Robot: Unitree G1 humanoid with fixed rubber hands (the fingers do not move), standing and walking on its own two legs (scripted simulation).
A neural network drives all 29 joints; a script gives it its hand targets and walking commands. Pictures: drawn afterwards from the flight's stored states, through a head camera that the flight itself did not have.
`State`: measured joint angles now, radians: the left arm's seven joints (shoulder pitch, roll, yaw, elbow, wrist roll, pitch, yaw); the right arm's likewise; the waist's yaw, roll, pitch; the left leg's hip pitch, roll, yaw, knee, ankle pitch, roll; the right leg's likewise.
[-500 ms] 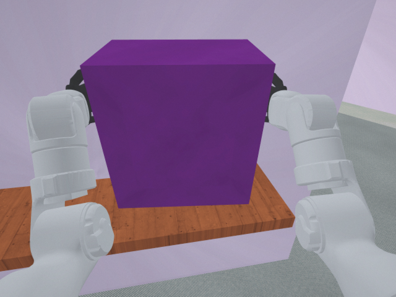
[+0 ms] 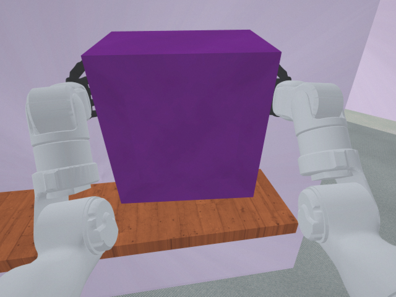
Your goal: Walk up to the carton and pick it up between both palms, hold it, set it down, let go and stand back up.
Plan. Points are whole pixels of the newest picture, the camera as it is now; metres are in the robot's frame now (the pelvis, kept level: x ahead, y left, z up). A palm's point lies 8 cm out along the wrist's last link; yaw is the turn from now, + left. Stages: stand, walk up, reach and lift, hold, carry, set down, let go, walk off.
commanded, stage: hold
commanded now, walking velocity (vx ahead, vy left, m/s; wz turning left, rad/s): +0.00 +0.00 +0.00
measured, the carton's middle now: (185, 117) +0.34 +0.01 +0.30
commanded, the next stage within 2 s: none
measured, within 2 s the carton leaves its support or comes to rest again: neither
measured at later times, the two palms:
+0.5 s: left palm (80, 106) +0.32 +0.19 +0.33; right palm (274, 102) +0.33 -0.15 +0.33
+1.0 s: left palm (83, 93) +0.32 +0.18 +0.35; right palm (283, 99) +0.33 -0.17 +0.34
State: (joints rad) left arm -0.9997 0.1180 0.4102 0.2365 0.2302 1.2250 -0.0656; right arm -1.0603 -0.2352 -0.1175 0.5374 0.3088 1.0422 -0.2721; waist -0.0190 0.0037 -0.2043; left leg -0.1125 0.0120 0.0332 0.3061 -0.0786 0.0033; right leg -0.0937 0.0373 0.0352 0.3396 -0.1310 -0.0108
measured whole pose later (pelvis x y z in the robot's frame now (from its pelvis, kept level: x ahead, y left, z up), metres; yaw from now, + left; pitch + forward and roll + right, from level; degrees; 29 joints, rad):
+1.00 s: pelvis +0.00 +0.00 +0.00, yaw -1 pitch -7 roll +0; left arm -1.02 0.13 0.43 0.29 0.25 1.20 -0.13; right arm -1.03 -0.22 -0.12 0.53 0.29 1.05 -0.26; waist -0.03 0.01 -0.21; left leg -0.06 0.01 0.04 0.23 -0.05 0.00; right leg -0.04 0.04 0.04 0.26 -0.10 -0.01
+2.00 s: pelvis +0.00 +0.00 +0.00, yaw -1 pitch -9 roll +0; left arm -1.03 0.12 0.45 0.30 0.25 1.20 -0.10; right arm -1.05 -0.25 -0.10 0.59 0.32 1.04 -0.24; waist -0.02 -0.01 -0.21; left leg -0.05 0.02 0.04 0.29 -0.08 0.00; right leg -0.03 0.04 0.03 0.32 -0.13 -0.01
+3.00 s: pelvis +0.04 -0.01 +0.01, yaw -3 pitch -6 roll +0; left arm -1.06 0.19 0.46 0.30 0.26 1.24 -0.22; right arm -1.05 -0.20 -0.15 0.55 0.30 1.10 -0.25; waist -0.04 0.03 -0.24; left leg 0.05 0.03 0.02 0.10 -0.04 -0.02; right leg 0.04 0.05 0.05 0.15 -0.08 -0.02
